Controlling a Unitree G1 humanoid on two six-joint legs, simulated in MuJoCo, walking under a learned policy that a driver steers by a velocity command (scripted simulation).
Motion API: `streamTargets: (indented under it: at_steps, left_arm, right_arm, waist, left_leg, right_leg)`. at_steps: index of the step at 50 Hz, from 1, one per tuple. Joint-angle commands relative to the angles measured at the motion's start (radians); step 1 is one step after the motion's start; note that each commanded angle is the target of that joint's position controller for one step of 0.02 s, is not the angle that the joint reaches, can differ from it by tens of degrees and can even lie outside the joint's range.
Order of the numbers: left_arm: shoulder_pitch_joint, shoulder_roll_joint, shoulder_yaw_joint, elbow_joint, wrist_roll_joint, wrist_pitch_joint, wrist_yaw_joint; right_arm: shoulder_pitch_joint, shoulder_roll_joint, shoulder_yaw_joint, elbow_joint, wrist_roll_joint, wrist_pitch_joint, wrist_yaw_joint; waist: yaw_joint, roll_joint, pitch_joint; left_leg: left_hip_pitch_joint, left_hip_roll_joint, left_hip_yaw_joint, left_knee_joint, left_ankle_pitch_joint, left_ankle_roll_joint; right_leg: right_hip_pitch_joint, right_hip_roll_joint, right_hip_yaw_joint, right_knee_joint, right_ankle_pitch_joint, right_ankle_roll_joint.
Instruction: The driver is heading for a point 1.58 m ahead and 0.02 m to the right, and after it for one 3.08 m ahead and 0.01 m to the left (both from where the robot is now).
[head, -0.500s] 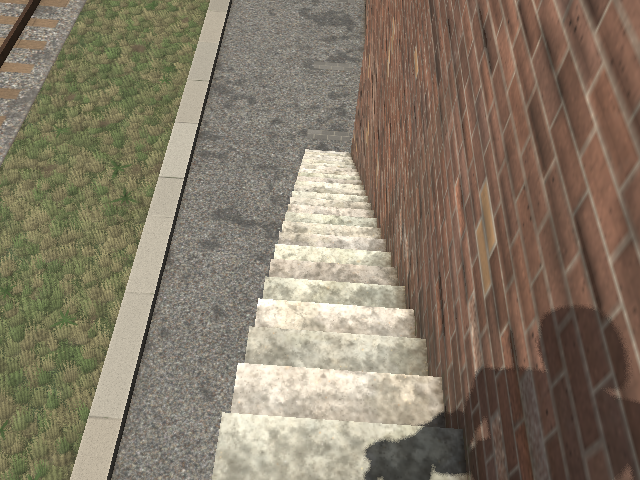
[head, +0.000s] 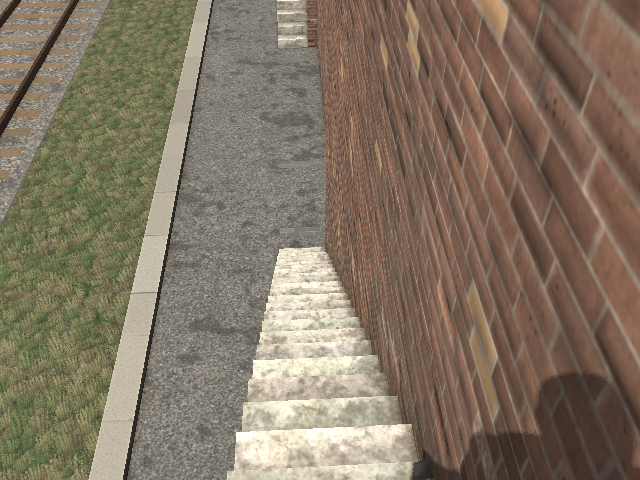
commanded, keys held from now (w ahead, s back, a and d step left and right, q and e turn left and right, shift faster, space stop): w+e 0.26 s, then w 0.12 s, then w+q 0.62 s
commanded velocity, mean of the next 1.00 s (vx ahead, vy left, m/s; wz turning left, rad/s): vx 0.50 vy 0.00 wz -0.01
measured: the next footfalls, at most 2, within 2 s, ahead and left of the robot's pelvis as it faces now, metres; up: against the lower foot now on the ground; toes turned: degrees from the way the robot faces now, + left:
right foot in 0.04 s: +0.09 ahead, -0.10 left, -0.19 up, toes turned -1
left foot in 0.52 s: +0.38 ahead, +0.13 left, -0.39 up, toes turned -18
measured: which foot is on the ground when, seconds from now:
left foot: down 0.00-0.04, up 0.06-0.50, down 0.52-0.82, up 0.84-1.00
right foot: up 0.00-0.02, down 0.04-0.52, up 0.54-0.82, down 0.84-1.00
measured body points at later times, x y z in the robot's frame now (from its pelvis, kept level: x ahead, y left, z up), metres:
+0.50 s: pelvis +0.28 -0.01 -0.24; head +0.25 -0.06 +0.20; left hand +0.30 +0.24 -0.36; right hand +0.36 -0.28 -0.38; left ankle +0.36 +0.13 -0.95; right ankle +0.06 -0.09 -0.79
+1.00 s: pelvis +0.53 -0.07 -0.50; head +0.52 -0.12 -0.05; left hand +0.48 +0.20 -0.62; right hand +0.55 -0.31 -0.68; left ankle +0.49 +0.08 -0.95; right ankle +0.55 -0.20 -1.21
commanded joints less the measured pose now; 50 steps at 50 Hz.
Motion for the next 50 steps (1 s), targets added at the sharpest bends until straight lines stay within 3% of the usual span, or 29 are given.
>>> streamTargets:
  at_steps: [1,2,3,4,6,7,9,10,11,13,16,23,25,26,27,28,29,30,32,34,36,39,42,43,44,45,46,47,50]
  left_arm:
    - [0.424,0.101,0.042,0.113,0.009,0.011,0.026]
    - [0.527,0.117,0.038,0.149,0.016,0.012,0.035]
    - [0.559,0.082,-0.011,0.200,0.018,0.018,0.017]
    - [0.506,0.163,0.004,0.179,-0.015,0.029,0.011]
    - [0.390,0.150,0.007,0.174,-0.022,0.037,0.010]
    - [0.276,0.234,0.026,0.162,-0.027,0.036,0.033]
    - [0.168,0.046,-0.045,0.125,-0.041,0.007,0.094]
    - [0.176,0.043,-0.052,0.146,-0.051,-0.001,0.122]
    - [0.212,0.097,-0.037,0.168,-0.029,-0.014,0.133]
    - [0.317,0.077,-0.027,0.211,-0.036,-0.027,0.146]
    - [0.311,0.023,-0.039,0.169,-0.054,-0.013,0.173]
    - [0.340,0.040,-0.011,0.192,-0.034,-0.028,0.150]
    - [0.151,0.073,-0.007,0.133,-0.024,-0.048,0.130]
    - [0.025,0.083,0.006,0.137,0.020,-0.063,0.118]
    - [0.106,0.069,0.008,0.078,0.031,-0.087,0.109]
    - [0.145,0.058,-0.005,0.065,-0.019,-0.109,0.085]
    - [0.097,0.030,-0.028,0.043,-0.036,-0.114,0.082]
    - [0.044,0.002,-0.035,0.021,-0.042,-0.093,0.094]
    - [-0.001,0.014,-0.057,-0.085,-0.020,-0.065,0.093]
    - [0.279,0.016,-0.027,0.128,0.017,-0.050,0.078]
    - [0.257,0.095,-0.017,0.133,0.018,-0.039,0.070]
    - [0.022,0.101,-0.026,-0.006,0.002,-0.040,0.056]
    - [0.384,0.167,0.022,0.141,0.022,-0.044,0.004]
    - [0.465,0.135,0.002,0.155,0.029,-0.028,-0.017]
    - [0.508,0.247,0.031,0.184,0.018,-0.025,-0.014]
    - [0.489,0.238,0.024,0.162,-0.021,-0.004,-0.015]
    - [0.527,0.323,0.055,0.210,-0.042,0.010,-0.004]
    - [0.432,0.254,0.031,0.199,-0.025,0.024,0.001]
    - [0.264,0.110,-0.033,0.152,0.003,-0.001,0.068]
  right_arm:
    - [-0.024,-0.131,-0.036,0.009,0.006,0.020,0.032]
    - [-0.042,-0.140,-0.054,-0.001,0.016,0.016,0.026]
    - [0.058,-0.025,-0.036,-0.059,-0.006,0.016,0.031]
    - [0.112,-0.033,-0.033,-0.128,-0.004,0.008,0.020]
    - [0.004,-0.119,-0.054,-0.151,0.036,0.009,0.009]
    - [-0.045,-0.122,-0.051,-0.203,0.083,0.024,-0.001]
    - [-0.200,-0.200,-0.075,-0.251,0.058,0.065,-0.029]
    - [-0.237,-0.090,-0.048,-0.255,0.012,0.079,-0.039]
    - [-0.171,-0.081,-0.053,-0.216,-0.016,0.072,-0.032]
    - [-0.155,-0.148,-0.079,-0.212,0.019,0.048,0.004]
    - [-0.278,-0.071,-0.050,-0.252,-0.047,0.051,0.041]
    - [-0.217,-0.114,-0.082,-0.229,0.017,0.020,0.070]
    - [0.181,-0.165,-0.105,-0.091,0.036,0.011,0.066]
    - [0.697,-0.238,-0.147,0.100,0.003,0.006,0.054]
    - [0.589,-0.173,-0.089,0.097,0.049,-0.011,0.061]
    - [0.437,-0.105,-0.051,0.042,0.024,0.000,0.069]
    - [0.353,-0.050,-0.044,0.025,0.001,-0.005,0.057]
    - [0.295,-0.074,-0.045,0.052,0.020,-0.021,0.033]
    - [-0.242,-0.243,-0.062,-0.126,-0.001,-0.009,-0.036]
    - [-0.166,-0.257,-0.080,-0.051,-0.010,0.016,-0.049]
    - [-0.104,-0.113,-0.058,-0.044,0.090,0.028,-0.059]
    - [0.106,-0.087,-0.053,0.036,0.051,0.071,-0.105]
    - [0.174,-0.015,-0.032,0.064,0.041,0.095,-0.042]
    - [0.245,0.036,-0.024,0.097,0.082,0.101,-0.013]
    - [0.403,0.086,-0.027,0.101,0.098,0.102,0.015]
    - [0.376,0.038,-0.028,0.084,0.072,0.102,0.023]
    - [0.231,0.020,-0.032,0.014,0.088,0.112,0.015]
    - [0.056,-0.045,-0.036,-0.049,0.095,0.144,-0.012]
    - [-0.086,-0.115,-0.051,-0.141,0.054,0.209,-0.052]
  waist:
    - [0.167,0.058,0.060]
    - [0.210,-0.084,0.109]
    - [0.097,-0.240,0.071]
    - [0.035,-0.211,0.029]
    - [0.048,0.067,0.029]
    - [-0.019,0.005,0.040]
    - [-0.024,0.119,0.098]
    - [-0.007,0.109,0.095]
    - [-0.009,0.091,0.049]
    - [0.019,-0.014,0.028]
    - [0.062,0.000,0.096]
    - [0.077,-0.105,0.162]
    - [-0.108,-0.166,0.134]
    - [-0.375,0.105,0.080]
    - [-0.233,0.431,0.096]
    - [-0.109,0.383,0.073]
    - [-0.083,0.139,0.052]
    - [-0.022,0.033,0.106]
    - [0.200,0.042,0.188]
    - [0.242,0.066,0.008]
    - [0.164,0.075,0.059]
    - [0.015,0.149,0.182]
    - [0.073,0.133,0.032]
    - [0.106,-0.033,-0.030]
    - [0.039,-0.337,0.030]
    - [0.046,-0.339,0.052]
    - [0.056,-0.384,0.059]
    - [0.066,-0.142,0.093]
    - [0.039,-0.109,0.182]
  left_leg:
    - [-0.196,0.063,-0.016,0.397,1.033,0.025]
    - [-0.454,-0.028,0.009,0.809,0.548,-0.019]
    - [-0.734,-0.048,0.009,0.993,-0.019,-0.079]
    - [-0.818,-0.048,-0.030,0.969,-0.004,-0.125]
    - [-0.882,0.051,-0.050,0.837,0.196,-0.114]
    - [-0.865,0.094,-0.112,0.606,0.343,-0.117]
    - [-0.702,0.141,-0.139,0.236,0.725,-0.165]
    - [-0.574,0.138,-0.101,0.033,0.811,-0.176]
    - [-0.472,0.117,-0.089,0.058,1.005,-0.162]
    - [-0.524,0.108,-0.138,-0.045,1.217,-0.135]
    - [-0.372,0.081,-0.082,-0.414,1.443,-0.102]
    - [-0.523,0.080,-0.067,-0.259,1.032,-0.070]
    - [-0.070,0.084,0.015,-0.671,0.930,0.023]
    - [0.582,0.094,0.051,-0.661,1.322,0.099]
    - [0.691,0.303,-0.285,-0.615,1.881,0.274]
    - [0.572,0.362,-0.431,-0.523,1.983,0.335]
    - [0.408,0.388,-0.506,-0.557,1.561,0.329]
    - [0.214,0.375,-0.496,-0.583,1.306,0.275]
    - [-0.515,0.345,-0.529,-0.754,0.853,0.171]
    - [-0.759,0.167,-0.311,-0.587,0.846,0.112]
    - [-0.509,0.040,-0.208,-0.404,0.493,0.064]
    - [-0.200,0.005,-0.274,-0.214,0.449,0.077]
    - [-0.211,-0.024,-0.192,0.346,0.408,0.038]
    - [-0.417,-0.103,-0.085,0.698,-0.029,0.001]
    - [-0.667,-0.104,-0.071,0.969,-0.101,-0.010]
    - [-0.801,-0.037,-0.067,1.094,-0.002,-0.023]
    - [-0.926,-0.006,-0.078,1.143,0.088,-0.036]
    - [-0.911,0.026,-0.069,1.064,0.216,-0.029]
    - [-0.857,0.070,-0.187,0.759,0.558,-0.032]
  right_leg:
    - [0.385,0.003,-0.165,-0.275,0.023,-0.049]
    - [0.538,-0.131,-0.006,-0.235,0.277,-0.149]
    - [0.723,-0.182,0.150,0.113,0.721,-0.181]
    - [0.709,-0.262,0.313,0.147,0.677,-0.347]
    - [0.567,-0.281,0.367,0.089,0.169,-0.393]
    - [0.401,-0.368,0.626,-0.004,-0.289,-0.451]
    - [0.105,-0.258,0.446,0.060,-0.072,-0.319]
    - [0.032,-0.182,0.362,0.092,-0.012,-0.270]
    - [0.016,-0.160,0.349,0.152,0.092,-0.243]
    - [0.064,-0.093,0.316,0.278,-0.157,-0.222]
    - [-0.093,0.010,0.207,0.349,-0.474,-0.149]
    - [0.020,-0.102,0.389,0.696,-0.321,-0.217]
    - [-0.184,-0.048,0.193,1.048,0.097,-0.134]
    - [-0.716,0.078,0.063,1.672,-0.272,-0.009]
    - [-1.049,0.162,-0.090,2.014,-1.296,0.090]
    - [-1.035,0.067,0.005,1.757,-1.227,0.092]
    - [-0.981,-0.022,0.080,1.601,-1.118,0.094]
    - [-0.935,-0.061,0.103,1.381,-1.026,0.064]
    - [-0.395,-0.192,0.163,0.574,-0.569,0.029]
    - [0.267,-0.079,0.076,0.669,-0.013,0.022]
    - [0.201,-0.075,0.084,0.221,0.154,0.054]
    - [0.097,-0.144,0.124,-0.266,0.159,0.063]
    - [0.353,-0.201,0.045,-0.138,0.253,0.020]
    - [0.504,-0.260,0.056,0.048,0.323,-0.012]
    - [0.569,-0.373,0.144,0.238,0.113,-0.081]
    - [0.499,-0.408,0.227,0.194,-0.036,-0.120]
    - [0.434,-0.540,0.422,0.056,-0.353,-0.243]
    - [0.265,-0.505,0.483,-0.120,-0.808,-0.236]
    - [0.036,-0.454,0.317,-0.039,-0.682,-0.154]
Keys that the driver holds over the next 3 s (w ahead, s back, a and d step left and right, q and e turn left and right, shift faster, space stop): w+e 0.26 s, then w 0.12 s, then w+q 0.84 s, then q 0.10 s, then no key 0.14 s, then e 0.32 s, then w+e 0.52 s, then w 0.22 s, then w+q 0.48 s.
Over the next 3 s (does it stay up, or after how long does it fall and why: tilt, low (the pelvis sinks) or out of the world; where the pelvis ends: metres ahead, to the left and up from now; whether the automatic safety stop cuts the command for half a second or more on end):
stays up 1.21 0.06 -1.07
